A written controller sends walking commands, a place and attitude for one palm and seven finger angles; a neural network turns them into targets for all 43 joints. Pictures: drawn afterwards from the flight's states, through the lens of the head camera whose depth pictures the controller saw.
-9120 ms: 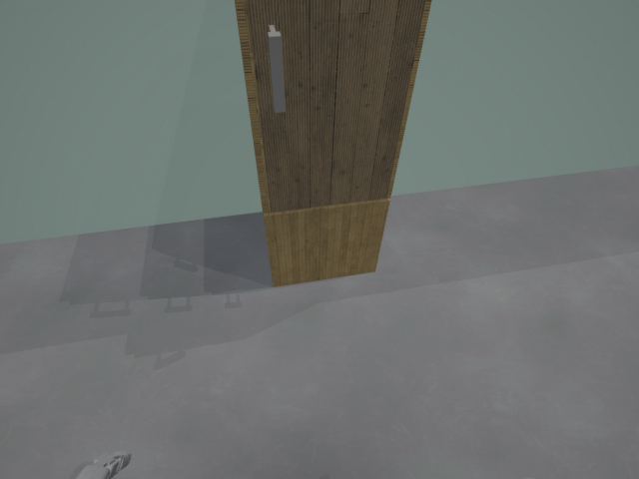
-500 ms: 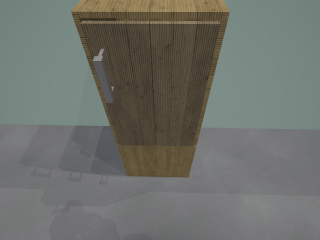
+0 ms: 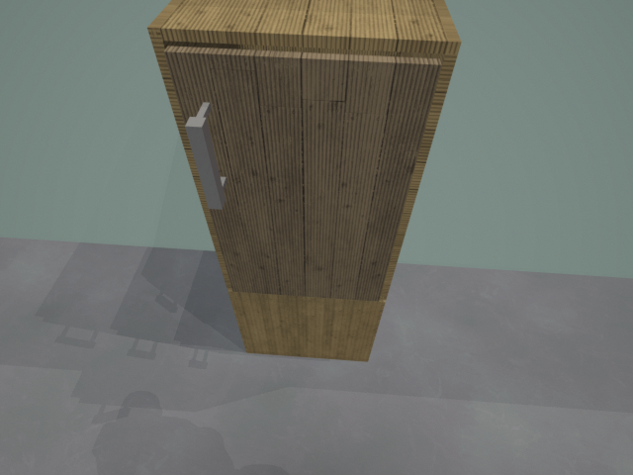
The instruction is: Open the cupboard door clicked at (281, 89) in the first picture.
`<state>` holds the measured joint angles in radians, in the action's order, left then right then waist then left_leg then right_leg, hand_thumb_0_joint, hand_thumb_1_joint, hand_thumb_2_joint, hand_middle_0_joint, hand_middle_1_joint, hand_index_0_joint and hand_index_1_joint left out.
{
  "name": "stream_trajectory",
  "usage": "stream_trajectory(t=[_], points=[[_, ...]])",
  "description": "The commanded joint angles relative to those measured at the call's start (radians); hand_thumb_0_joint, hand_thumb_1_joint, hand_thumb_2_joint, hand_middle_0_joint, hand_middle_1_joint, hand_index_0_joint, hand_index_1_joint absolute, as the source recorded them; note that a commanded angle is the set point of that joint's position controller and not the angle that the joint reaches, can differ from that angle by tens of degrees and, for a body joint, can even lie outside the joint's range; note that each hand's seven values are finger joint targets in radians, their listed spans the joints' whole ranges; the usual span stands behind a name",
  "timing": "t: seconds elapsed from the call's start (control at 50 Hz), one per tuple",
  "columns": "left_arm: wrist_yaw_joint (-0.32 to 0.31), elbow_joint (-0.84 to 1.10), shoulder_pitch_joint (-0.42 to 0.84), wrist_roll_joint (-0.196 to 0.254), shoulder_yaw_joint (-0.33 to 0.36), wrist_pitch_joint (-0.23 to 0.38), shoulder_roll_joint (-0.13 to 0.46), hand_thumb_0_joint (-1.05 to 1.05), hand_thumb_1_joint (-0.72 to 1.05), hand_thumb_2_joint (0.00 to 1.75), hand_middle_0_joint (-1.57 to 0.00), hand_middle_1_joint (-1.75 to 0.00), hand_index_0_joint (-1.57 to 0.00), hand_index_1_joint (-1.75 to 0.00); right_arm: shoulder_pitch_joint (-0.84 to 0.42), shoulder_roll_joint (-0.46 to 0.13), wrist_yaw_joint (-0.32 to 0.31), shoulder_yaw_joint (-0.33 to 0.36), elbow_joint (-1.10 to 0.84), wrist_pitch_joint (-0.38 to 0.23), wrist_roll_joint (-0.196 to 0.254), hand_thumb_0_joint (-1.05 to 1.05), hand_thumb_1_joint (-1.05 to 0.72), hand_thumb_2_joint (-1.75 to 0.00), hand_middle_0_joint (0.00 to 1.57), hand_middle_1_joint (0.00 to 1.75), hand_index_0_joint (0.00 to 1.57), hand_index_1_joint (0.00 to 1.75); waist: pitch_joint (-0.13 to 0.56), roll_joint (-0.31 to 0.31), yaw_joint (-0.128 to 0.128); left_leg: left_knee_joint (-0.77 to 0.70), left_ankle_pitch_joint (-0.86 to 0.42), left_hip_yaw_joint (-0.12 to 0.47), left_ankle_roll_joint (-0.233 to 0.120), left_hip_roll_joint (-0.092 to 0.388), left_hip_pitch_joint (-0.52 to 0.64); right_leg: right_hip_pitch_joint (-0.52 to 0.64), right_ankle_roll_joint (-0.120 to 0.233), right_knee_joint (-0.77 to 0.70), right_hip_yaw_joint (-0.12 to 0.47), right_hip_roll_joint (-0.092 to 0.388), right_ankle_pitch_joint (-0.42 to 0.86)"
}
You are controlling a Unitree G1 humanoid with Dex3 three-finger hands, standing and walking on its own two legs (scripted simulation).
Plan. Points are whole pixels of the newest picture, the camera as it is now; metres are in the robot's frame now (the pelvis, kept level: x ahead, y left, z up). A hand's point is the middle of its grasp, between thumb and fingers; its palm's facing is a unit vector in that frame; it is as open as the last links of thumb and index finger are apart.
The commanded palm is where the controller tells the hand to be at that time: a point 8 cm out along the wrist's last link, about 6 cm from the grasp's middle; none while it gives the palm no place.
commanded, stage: look again from close up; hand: left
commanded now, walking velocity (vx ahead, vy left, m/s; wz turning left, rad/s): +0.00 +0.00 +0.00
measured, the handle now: (211, 158) +0.54 +0.21 +0.10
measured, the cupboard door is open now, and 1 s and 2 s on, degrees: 0 0 0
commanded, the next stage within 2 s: raise the hand with hooked fingers in 0.52 s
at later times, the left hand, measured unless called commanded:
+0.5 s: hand out of the picture +0.00 +0.22 -0.18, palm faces -0.01 -0.98 -0.19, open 7.3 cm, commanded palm none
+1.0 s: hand (137, 456) +0.15 +0.23 -0.04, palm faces -0.05 -1.00 +0.03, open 8.3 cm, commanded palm +0.11 +0.30 -0.03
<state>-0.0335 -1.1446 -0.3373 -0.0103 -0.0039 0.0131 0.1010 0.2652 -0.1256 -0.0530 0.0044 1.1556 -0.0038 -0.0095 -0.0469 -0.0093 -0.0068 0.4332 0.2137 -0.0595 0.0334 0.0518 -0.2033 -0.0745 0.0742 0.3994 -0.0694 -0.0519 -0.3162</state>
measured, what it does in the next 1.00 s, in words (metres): lowers itself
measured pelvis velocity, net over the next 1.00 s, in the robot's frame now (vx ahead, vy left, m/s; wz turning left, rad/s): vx -0.07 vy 0.06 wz -0.01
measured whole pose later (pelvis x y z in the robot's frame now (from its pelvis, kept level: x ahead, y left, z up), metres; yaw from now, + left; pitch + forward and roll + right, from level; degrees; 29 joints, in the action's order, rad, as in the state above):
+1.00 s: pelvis -0.07 +0.06 -0.07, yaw +0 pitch +8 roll -1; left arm 0.28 -0.15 -0.37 0.25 0.12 0.44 0.20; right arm 0.18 -0.26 -0.01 0.02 0.52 -0.21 0.03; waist 0.11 -0.03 0.02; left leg 0.99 0.38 -0.07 -0.09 -0.04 -0.76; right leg -0.68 0.04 1.02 -0.05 -0.03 -0.48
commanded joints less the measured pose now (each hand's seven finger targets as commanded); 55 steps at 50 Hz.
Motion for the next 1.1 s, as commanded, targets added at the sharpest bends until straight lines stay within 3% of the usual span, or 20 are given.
stream_trajectory(t=[0.0,0.02,0.04,0.08,0.14,0.22,0.34,0.56,0.6,0.62,0.64,0.66,0.68,0.7,0.76,0.82,0.84,0.9,0.96,1.08], points=[[-0.009,0.024,-0.082,0.0,0.016,0.014,0.097,0.0,0.9,0.9,-0.2,-0.3,-0.2,-0.3,0.064,-0.066,0.002,0.002,-0.019,-0.016,0.0,0.0,-0.9,-0.9,0.2,0.3,0.2,0.3,-0.003,-0.004,0.002,-0.025,-0.193,0.043,-0.041,0.064,0.064,-0.067,-0.043,-0.078,0.123,0.16,0.401],[-0.01,0.02,-0.09,0.0,0.015,0.014,0.096,0.0,0.9,0.9,-0.2,-0.3,-0.2,-0.3,0.062,-0.065,0.001,0.002,-0.019,-0.016,0.001,0.0,-0.9,-0.9,0.2,0.3,0.2,0.3,-0.004,-0.01,0.0,-0.025,-0.186,0.042,-0.04,0.062,0.064,-0.066,-0.046,-0.081,0.124,0.161,0.405],[-0.053,-0.004,-0.18,-0.016,0.024,0.048,0.132,0.0,0.9,0.9,-0.2,-0.3,-0.2,-0.3,-0.072,-0.106,0.014,0.01,-0.104,-0.029,0.009,0.0,-0.9,-0.9,0.2,0.3,0.2,0.3,-0.052,-0.031,-0.044,0.25,-0.077,-0.012,-0.017,0.035,-0.051,-0.122,-0.144,-0.091,0.264,0.248,0.983],[-0.05,0.047,-0.164,-0.018,0.027,0.057,0.166,0.0,0.9,0.9,-0.2,-0.3,-0.2,-0.3,0.001,-0.041,0.014,0.01,-0.148,-0.014,0.001,0.0,-0.9,-0.9,0.2,0.3,0.2,0.3,0.01,-0.074,0.018,0.275,0.177,-0.004,-0.056,-0.042,-0.164,0.049,-0.139,0.057,0.197,0.291,1.464],[-0.039,0.089,-0.11,-0.007,0.02,0.049,0.15,0.0,0.9,0.9,-0.2,-0.3,-0.2,-0.3,0.077,-0.059,0.015,0.016,-0.14,-0.023,0.008,0.0,-0.9,-0.9,0.2,0.3,0.2,0.3,0.171,-0.132,0.044,0.114,0.028,0.015,-0.059,-0.041,-0.037,0.081,-0.01,0.125,0.132,0.21,1.089],[-0.032,0.112,-0.105,-0.008,0.014,0.016,0.097,0.0,0.9,0.9,-0.2,-0.3,-0.2,-0.3,0.043,-0.11,0.009,0.015,-0.157,-0.027,-0.003,0.0,-0.9,-0.9,0.2,0.3,0.2,0.3,0.022,0.013,0.003,0.049,-0.238,0.124,-0.102,0.075,-0.014,-0.131,-0.027,0.036,0.133,0.132,0.289],[-0.017,0.12,-0.069,-0.008,0.007,0.006,0.128,0.0,0.9,0.9,-0.2,-0.3,-0.2,-0.3,0.028,-0.122,0.018,0.01,-0.166,-0.022,-0.005,0.0,-0.9,-0.9,0.2,0.3,0.2,0.3,-0.074,0.029,0.003,-0.043,0.0,0.164,-0.1,0.048,-0.087,-0.182,-0.019,-0.008,0.148,0.115,0.032],[-0.004,0.144,-0.043,-0.012,0.013,-0.002,0.163,0.0,0.9,0.9,-0.2,-0.3,-0.2,-0.3,0.03,-0.179,0.022,0.019,-0.17,-0.034,-0.007,0.0,-0.9,-0.9,0.2,0.3,0.2,0.3,-0.013,0.033,-0.009,-0.167,0.142,0.245,-0.12,0.076,-0.102,-0.134,-0.029,0.025,0.102,0.113,0.028],[-0.041,0.115,-0.095,-0.02,0.001,0.013,0.151,0.0,0.9,0.9,-0.2,-0.3,-0.2,-0.3,-0.052,-0.185,0.027,0.01,-0.222,-0.023,0.004,0.0,-0.9,-0.9,0.2,0.3,0.2,0.3,-0.095,0.028,-0.029,0.034,-0.04,0.116,-0.074,0.048,-0.124,-0.187,-0.037,-0.031,0.123,0.152,0.133],[-0.047,1.74,0.623,0.187,0.185,0.216,0.413,0.0,0.88,0.89,-0.2,-0.32,-0.2,-0.32,-0.004,-0.322,-0.004,0.047,-0.587,-0.178,0.063,0.0,-0.9,-0.9,0.2,0.3,0.2,0.3,0.463,0.206,0.134,-0.021,-0.144,0.136,-0.042,-0.04,0.266,-0.194,-0.038,0.072,0.015,0.062,0.215],[-0.072,1.563,0.184,0.124,0.157,0.178,0.369,0.0,0.85,0.88,-0.2,-0.33,-0.2,-0.33,-0.059,-0.242,-0.034,-0.016,-0.505,-0.291,0.053,0.0,-0.9,-0.9,0.2,0.3,0.2,0.3,0.461,0.351,0.01,-0.076,-0.139,0.212,0.01,0.047,0.358,-0.276,-0.028,0.218,0.006,0.046,0.04],[-0.118,1.482,0.137,0.129,0.105,0.134,0.287,0.0,0.83,0.87,-0.21,-0.34,-0.21,-0.34,-0.067,-0.236,-0.043,-0.003,-0.444,-0.33,0.054,0.0,-0.9,-0.9,0.2,0.3,0.2,0.3,0.396,0.306,0.027,-0.132,0.018,0.248,0.058,0.04,0.239,-0.348,-0.039,0.281,0.001,0.041,-0.069],[-0.109,1.151,-0.189,0.141,-0.08,0.034,-0.01,0.0,0.81,0.86,-0.21,-0.36,-0.21,-0.36,-0.042,-0.181,-0.02,-0.013,-0.415,-0.33,0.062,0.0,-0.9,-0.9,0.2,0.3,0.2,0.3,0.191,0.181,0.042,-0.159,0.132,0.244,0.034,0.033,0.116,-0.441,-0.042,0.305,-0.007,0.038,-0.089],[-0.097,1.363,-0.024,0.203,-0.068,0.069,0.019,0.0,0.78,0.85,-0.21,-0.37,-0.21,-0.37,-0.032,-0.24,-0.012,0.006,-0.495,-0.331,0.062,0.0,-0.9,-0.9,0.2,0.3,0.2,0.3,0.114,0.175,0.051,-0.133,0.211,0.255,0.013,0.015,0.022,-0.412,-0.045,0.278,-0.009,0.048,-0.072],[-0.025,1.103,-0.077,0.179,0.064,0.21,0.112,0.0,0.71,0.82,-0.21,-0.42,-0.21,-0.42,-0.062,-0.271,-0.005,0.033,-0.544,-0.327,0.036,0.0,-0.9,-0.9,0.2,0.3,0.2,0.3,-0.003,-0.099,0.056,0.087,0.265,0.199,-0.024,-0.037,-0.21,-0.509,-0.048,0.183,-0.026,0.039,-0.133],[0.137,0.949,-0.206,0.237,0.137,0.427,0.11,0.0,0.64,0.79,-0.22,-0.47,-0.22,-0.47,-0.128,-0.263,0.014,0.057,-0.616,-0.306,0.015,0.0,-0.9,-0.9,0.2,0.3,0.2,0.3,0.067,-0.384,-0.003,0.314,0.261,0.119,-0.03,-0.061,-0.467,-0.638,-0.048,0.289,0.009,0.041,-0.352],[0.211,0.96,-0.226,0.255,0.116,0.495,0.095,0.0,0.62,0.78,-0.22,-0.48,-0.22,-0.48,-0.147,-0.269,0.027,0.063,-0.654,-0.302,0.013,0.0,-0.9,-0.9,0.2,0.3,0.2,0.3,0.083,-0.386,-0.015,0.359,0.259,0.096,-0.026,-0.067,-0.515,-0.652,-0.045,0.32,0.028,0.041,-0.384],[0.345,1.01,-0.271,0.285,0.206,0.515,0.198,0.0,0.55,0.75,-0.22,-0.53,-0.22,-0.53,-0.198,-0.287,0.053,0.071,-0.801,-0.277,0.039,0.0,-0.9,-0.9,0.2,0.3,0.2,0.3,0.166,-0.078,-0.074,0.387,0.277,0.068,-0.033,-0.092,-0.51,-0.605,-0.021,0.388,0.058,0.049,-0.333],[0.323,1.264,-0.133,0.305,0.279,0.433,0.299,0.0,0.48,0.72,-0.23,-0.57,-0.23,-0.57,-0.195,-0.279,0.037,0.058,-0.864,-0.247,0.054,0.0,-0.9,-0.9,0.2,0.3,0.2,0.3,0.284,0.12,-0.084,0.327,0.364,0.117,-0.04,-0.071,-0.458,-0.6,-0.022,0.436,0.057,0.035,-0.298],[0.175,1.684,0.093,0.273,0.205,0.55,0.279,0.0,0.34,0.66,-0.24,-0.66,-0.24,-0.66,-0.07,-0.237,0.0,0.038,-0.808,-0.246,0.024,0.0,-0.9,-0.9,0.2,0.3,0.2,0.3,0.313,0.197,0.041,0.382,0.255,0.193,-0.066,-0.026,-0.321,-0.701,-0.025,0.456,0.045,0.003,-0.151]])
